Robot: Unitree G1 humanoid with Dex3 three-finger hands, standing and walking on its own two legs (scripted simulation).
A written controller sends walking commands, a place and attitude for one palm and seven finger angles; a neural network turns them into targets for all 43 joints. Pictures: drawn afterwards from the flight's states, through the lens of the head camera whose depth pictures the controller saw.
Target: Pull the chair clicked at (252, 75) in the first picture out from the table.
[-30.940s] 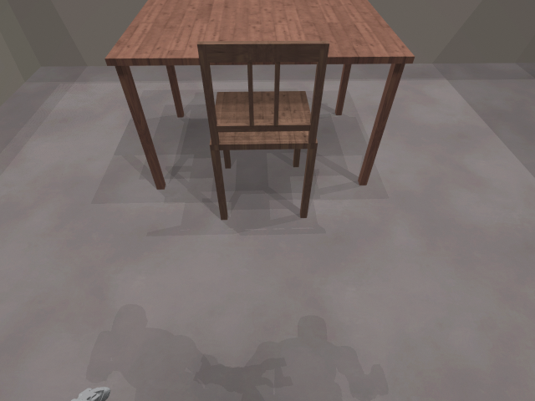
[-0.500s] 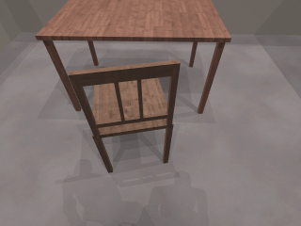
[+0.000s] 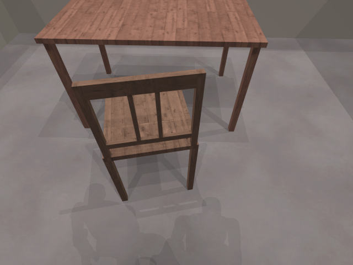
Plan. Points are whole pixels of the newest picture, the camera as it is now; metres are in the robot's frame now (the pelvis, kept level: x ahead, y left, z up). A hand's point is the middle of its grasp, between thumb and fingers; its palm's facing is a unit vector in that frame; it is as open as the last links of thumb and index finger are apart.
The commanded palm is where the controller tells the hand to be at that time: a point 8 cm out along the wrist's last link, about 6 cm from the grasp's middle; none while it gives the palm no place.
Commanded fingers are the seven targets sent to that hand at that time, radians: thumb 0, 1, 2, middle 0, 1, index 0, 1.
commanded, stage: look to check the result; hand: left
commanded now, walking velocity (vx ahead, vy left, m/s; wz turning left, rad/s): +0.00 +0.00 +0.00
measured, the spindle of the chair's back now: (134, 118) +0.61 +0.19 -0.10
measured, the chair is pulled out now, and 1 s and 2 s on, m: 0.31 0.31 0.31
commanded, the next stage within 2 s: take the last steps up to it in 0.50 s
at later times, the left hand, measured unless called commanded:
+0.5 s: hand out of the picture -0.02 +0.16 -0.17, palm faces +0.04 -0.99 -0.16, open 7.4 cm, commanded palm none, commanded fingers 0.00 0.90 0.90 -0.20 -0.30 -0.20 -0.30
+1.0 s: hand out of the picture +0.00 +0.18 -0.19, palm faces +0.10 -0.99 -0.14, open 7.4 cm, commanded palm none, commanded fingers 0.00 0.90 0.90 -0.20 -0.30 -0.20 -0.30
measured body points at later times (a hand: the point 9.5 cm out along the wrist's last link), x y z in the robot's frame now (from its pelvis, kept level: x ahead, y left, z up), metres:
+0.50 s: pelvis +0.00 +0.00 +0.00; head +0.01 +0.00 +0.45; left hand -0.02 +0.21 -0.16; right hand -0.03 -0.19 -0.16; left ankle +0.05 +0.13 -0.74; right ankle -0.01 -0.08 -0.74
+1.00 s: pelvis +0.04 +0.02 -0.01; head +0.05 +0.04 +0.44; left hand +0.00 +0.23 -0.17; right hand -0.03 -0.18 -0.16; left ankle +0.05 +0.13 -0.74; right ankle -0.01 -0.08 -0.74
